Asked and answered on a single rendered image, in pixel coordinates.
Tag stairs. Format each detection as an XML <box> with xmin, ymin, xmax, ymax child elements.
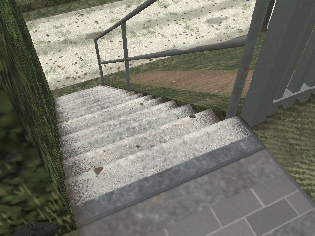
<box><xmin>54</xmin><ymin>85</ymin><xmax>221</xmax><ymax>179</ymax></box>

